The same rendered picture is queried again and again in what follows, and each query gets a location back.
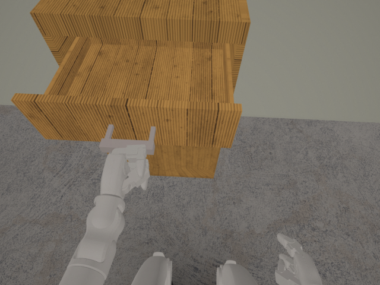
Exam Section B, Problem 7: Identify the drawer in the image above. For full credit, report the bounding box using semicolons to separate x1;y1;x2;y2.
11;37;242;148

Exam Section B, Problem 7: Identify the handle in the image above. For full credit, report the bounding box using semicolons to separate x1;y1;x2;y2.
99;124;156;155

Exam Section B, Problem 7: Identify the left robot hand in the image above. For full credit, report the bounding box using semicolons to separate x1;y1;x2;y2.
100;144;150;199

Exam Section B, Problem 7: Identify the right robot thigh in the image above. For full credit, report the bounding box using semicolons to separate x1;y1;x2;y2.
216;264;257;285

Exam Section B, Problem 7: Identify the cabinet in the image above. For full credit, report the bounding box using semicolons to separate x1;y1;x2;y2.
30;0;251;179

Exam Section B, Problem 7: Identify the right robot hand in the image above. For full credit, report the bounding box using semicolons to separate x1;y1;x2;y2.
275;233;322;285

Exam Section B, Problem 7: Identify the left robot forearm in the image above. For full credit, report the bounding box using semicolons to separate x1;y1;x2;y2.
59;194;125;285

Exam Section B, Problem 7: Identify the left robot shin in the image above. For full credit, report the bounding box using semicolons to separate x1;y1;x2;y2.
153;252;165;257

